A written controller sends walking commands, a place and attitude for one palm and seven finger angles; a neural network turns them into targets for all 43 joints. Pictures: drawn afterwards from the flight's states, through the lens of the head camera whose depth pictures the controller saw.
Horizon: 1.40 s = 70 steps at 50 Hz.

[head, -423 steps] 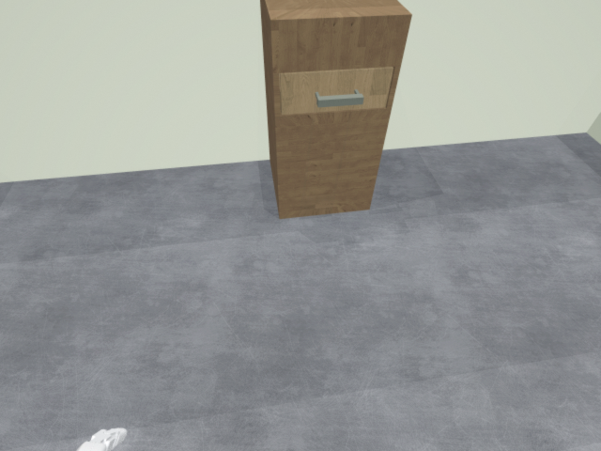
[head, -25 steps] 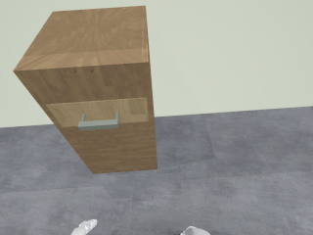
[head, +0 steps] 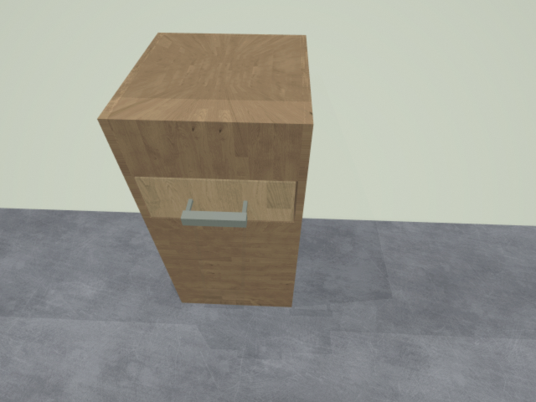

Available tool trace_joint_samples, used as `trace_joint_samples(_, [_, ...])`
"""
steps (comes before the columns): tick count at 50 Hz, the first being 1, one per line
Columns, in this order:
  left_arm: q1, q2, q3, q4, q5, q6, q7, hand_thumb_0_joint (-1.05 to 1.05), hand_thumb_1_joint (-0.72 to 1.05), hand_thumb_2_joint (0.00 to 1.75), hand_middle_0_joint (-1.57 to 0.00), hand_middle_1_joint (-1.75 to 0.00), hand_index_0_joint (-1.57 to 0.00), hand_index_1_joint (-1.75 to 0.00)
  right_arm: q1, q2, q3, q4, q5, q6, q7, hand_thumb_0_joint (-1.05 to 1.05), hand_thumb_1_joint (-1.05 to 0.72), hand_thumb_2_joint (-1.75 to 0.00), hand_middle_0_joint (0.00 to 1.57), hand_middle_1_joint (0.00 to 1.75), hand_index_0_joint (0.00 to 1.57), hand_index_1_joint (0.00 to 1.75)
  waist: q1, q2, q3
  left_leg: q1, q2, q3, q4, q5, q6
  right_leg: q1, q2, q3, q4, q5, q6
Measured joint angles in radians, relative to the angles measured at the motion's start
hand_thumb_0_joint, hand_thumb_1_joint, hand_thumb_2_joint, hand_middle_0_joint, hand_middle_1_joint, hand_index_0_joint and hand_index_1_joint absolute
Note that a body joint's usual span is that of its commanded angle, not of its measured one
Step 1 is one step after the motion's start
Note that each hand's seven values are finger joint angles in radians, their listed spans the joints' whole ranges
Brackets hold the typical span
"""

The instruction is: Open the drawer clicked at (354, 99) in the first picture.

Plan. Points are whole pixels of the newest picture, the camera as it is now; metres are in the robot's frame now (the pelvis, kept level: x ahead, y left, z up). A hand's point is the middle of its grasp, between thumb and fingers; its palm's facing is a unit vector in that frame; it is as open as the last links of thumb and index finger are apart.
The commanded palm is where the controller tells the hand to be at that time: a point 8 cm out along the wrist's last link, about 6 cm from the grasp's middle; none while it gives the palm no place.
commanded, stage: come to a stop and stand still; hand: left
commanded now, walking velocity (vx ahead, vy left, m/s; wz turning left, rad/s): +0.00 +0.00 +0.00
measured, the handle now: (216, 211) +0.56 +0.18 -0.14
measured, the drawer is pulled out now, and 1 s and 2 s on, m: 0.00 0.00 0.00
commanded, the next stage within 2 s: look again from close up in 0.52 s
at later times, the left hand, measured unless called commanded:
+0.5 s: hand out of the picture -0.01 +0.23 -0.15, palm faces -0.02 -0.98 -0.21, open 7.3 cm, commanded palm none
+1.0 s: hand out of the picture +0.01 +0.19 -0.16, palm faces -0.01 -0.98 -0.18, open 7.3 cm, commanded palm none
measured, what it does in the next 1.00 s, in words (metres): steps on the spot: right foot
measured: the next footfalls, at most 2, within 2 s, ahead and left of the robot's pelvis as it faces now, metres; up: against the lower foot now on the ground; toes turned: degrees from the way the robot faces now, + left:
right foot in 0.20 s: +0.07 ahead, -0.09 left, +0.00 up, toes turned -3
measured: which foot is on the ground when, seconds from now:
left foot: down 0.00-1.00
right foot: down 0.00-0.04, up 0.06-0.18, down 0.20-1.00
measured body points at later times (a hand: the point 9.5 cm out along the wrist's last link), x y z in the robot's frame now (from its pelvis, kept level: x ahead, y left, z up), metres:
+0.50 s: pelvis -0.03 +0.05 +0.01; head -0.04 +0.04 +0.46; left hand +0.00 +0.28 -0.14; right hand -0.06 -0.17 -0.15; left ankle -0.03 +0.10 -0.73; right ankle +0.03 -0.09 -0.72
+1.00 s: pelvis +0.02 +0.03 +0.01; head +0.03 +0.01 +0.46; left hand +0.01 +0.24 -0.14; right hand +0.01 -0.18 -0.15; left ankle -0.03 +0.10 -0.73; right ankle +0.03 -0.09 -0.72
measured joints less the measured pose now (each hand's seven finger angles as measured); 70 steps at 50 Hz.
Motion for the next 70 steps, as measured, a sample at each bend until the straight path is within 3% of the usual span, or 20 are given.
trace_joint_samples(2, [0.014, 0.01, 0.002, 0.008, -0.007, 0.017, -0.002, 0.0, 0.91, 0.9, -0.2, -0.3, -0.2, -0.3, 0.023, 0.011, 0.013, -0.007, -0.009, 0.003, -0.001, 0.0, -0.91, -0.9, 0.2, 0.3, 0.2, 0.3, 0.006, -0.006, -0.007, 0.016, -0.016, 0.017, 0.016, -0.006, 0.036, 0.008, 0.006, 0.043, 0.028, -0.075, -0.001])
trace_joint_samples(6, [0.04, 0.021, 0.0, 0.01, -0.009, 0.029, -0.014, 0.0, 0.91, 0.9, -0.2, -0.29, -0.2, -0.3, 0.065, 0.043, 0.046, -0.005, -0.016, 0.004, -0.006, 0.0, -0.91, -0.9, 0.2, 0.3, 0.2, 0.3, -0.001, 0.002, -0.02, 0.047, -0.029, 0.04, -0.013, 0.007, 0.063, 0.015, 0.045, 0.105, 0.107, -0.173, -0.014])
trace_joint_samples(10, [0.042, 0.018, -0.005, 0.007, -0.013, 0.013, -0.025, 0.0, 0.91, 0.9, -0.2, -0.29, -0.2, -0.3, 0.089, 0.048, 0.056, 0.012, -0.012, -0.002, -0.015, -0.01, -0.93, -0.9, 0.2, 0.3, 0.2, 0.3, -0.005, -0.003, -0.013, 0.036, -0.062, 0.062, -0.026, 0.027, 0.08, 0.078, 0.068, 0.124, 0.044, -0.111, -0.022])
trace_joint_samples(15, [0.028, -0.031, -0.03, 0.021, -0.016, -0.013, -0.03, 0.0, 0.91, 0.9, -0.2, -0.29, -0.2, -0.3, 0.107, 0.021, 0.06, 0.062, -0.006, -0.005, -0.015, -0.01, -0.94, -0.9, 0.2, 0.3, 0.2, 0.3, -0.019, 0.048, 0.013, 0.035, -0.062, 0.059, -0.067, 0.064, 0.093, 0.106, 0.075, 0.126, -0.053, -0.019, 0.006])
trace_joint_samples(20, [0.026, -0.04, -0.036, 0.035, -0.014, -0.016, -0.026, 0.0, 0.91, 0.9, -0.2, -0.29, -0.2, -0.3, 0.153, 0.037, 0.076, 0.108, -0.009, -0.012, -0.007, 0.0, -0.92, -0.9, 0.2, 0.3, 0.2, 0.3, -0.032, 0.022, 0.011, 0.046, -0.074, 0.059, -0.126, 0.104, 0.098, 0.11, 0.068, 0.128, -0.096, 0.005, -0.004])
trace_joint_samples(28, [0.032, -0.041, -0.036, 0.071, -0.011, -0.02, -0.025, 0.01, 0.92, 0.9, -0.2, -0.29, -0.2, -0.3, 0.205, 0.051, 0.083, 0.17, -0.01, -0.012, -0.01, 0.0, -0.91, -0.9, 0.2, 0.3, 0.2, 0.3, -0.038, 0.008, 0.005, 0.057, -0.076, 0.057, -0.158, 0.114, 0.098, 0.116, 0.069, 0.13, -0.114, 0.007, -0.012])
trace_joint_samples(38, [0.043, -0.063, -0.041, 0.118, -0.016, -0.033, -0.021, 0.01, 0.92, 0.9, -0.2, -0.29, -0.2, -0.3, 0.19, 0.068, 0.091, 0.203, -0.006, -0.034, -0.017, 0.0, -0.91, -0.9, 0.2, 0.3, 0.2, 0.3, -0.035, 0.013, 0.012, 0.075, -0.063, 0.047, -0.165, 0.092, 0.085, 0.133, 0.08, 0.122, -0.119, -0.013, 0.006])
trace_joint_samples(60, [0.025, -0.063, -0.039, 0.151, -0.016, -0.052, -0.006, 0.02, 0.94, 0.9, -0.2, -0.29, -0.2, -0.3, 0.118, 0.082, 0.088, 0.232, 0.0, -0.048, -0.033, 0.0, -0.91, -0.9, 0.2, 0.3, 0.2, 0.3, -0.027, 0.01, 0.021, 0.111, -0.01, 0.022, -0.135, 0.03, 0.033, 0.179, 0.13, 0.092, -0.105, -0.082, -0.034])
trace_joint_samples(62, [0.116, -0.023, -0.082, -0.171, 0.062, 0.044, 0.025, 0.03, 0.95, 0.9, -0.21, -0.3, -0.2, -0.3, 0.161, 0.073, 0.092, 0.147, 0.023, -0.094, -0.052, 0.01, -0.92, -0.9, 0.2, 0.3, 0.2, 0.3, -0.003, 0.001, 0.022, 0.106, -0.008, 0.032, -0.132, 0.019, 0.031, 0.155, 0.133, 0.103, -0.076, -0.09, -0.039])
trace_joint_samples(64, [0.159, 0.021, -0.096, -0.437, 0.096, 0.05, 0.089, 0.04, 0.95, 0.9, -0.21, -0.3, -0.21, -0.31, 0.189, 0.055, 0.072, 0.093, 0.039, -0.186, -0.077, 0.01, -0.92, -0.9, 0.21, 0.3, 0.2, 0.3, 0.009, -0.004, 0.003, 0.091, -0.024, 0.033, -0.135, 0.023, 0.028, 0.121, 0.116, 0.107, -0.032, -0.113, -0.041])
trace_joint_samples(66, [0.145, 0.047, -0.106, -0.63, 0.16, 0.069, 0.135, 0.04, 0.93, 0.89, -0.21, -0.32, -0.21, -0.32, 0.182, 0.021, 0.059, 0.036, 0.046, -0.233, -0.082, 0.02, -0.92, -0.9, 0.21, 0.3, 0.2, 0.3, 0.0, 0.014, -0.019, 0.059, -0.031, 0.022, -0.111, 0.023, 0.027, 0.094, 0.106, 0.096, -0.008, -0.125, -0.04])
trace_joint_samples(68, [0.105, 0.069, -0.112, -0.768, 0.287, 0.061, 0.175, 0.04, 0.9, 0.88, -0.21, -0.33, -0.2, -0.33, 0.139, -0.02, 0.057, -0.025, 0.024, -0.245, -0.073, 0.02, -0.92, -0.9, 0.2, 0.3, 0.2, 0.3, -0.015, 0.038, -0.05, 0.004, -0.027, 0.018, -0.068, 0.012, 0.026, 0.05, 0.108, 0.09, 0.011, -0.125, -0.045])
trace_joint_samples(70, [0.054, 0.089, -0.104, -0.849, 0.443, 0.04, 0.219, 0.03, 0.86, 0.86, -0.21, -0.35, -0.2, -0.35, 0.077, -0.046, 0.048, -0.098, -0.001, -0.223, -0.051, 0.01, -0.92, -0.9, 0.2, 0.3, 0.2, 0.3, -0.025, 0.047, -0.082, -0.057, -0.021, 0.026, -0.026, -0.001, 0.024, -0.01, 0.114, 0.096, 0.043, -0.128, -0.053])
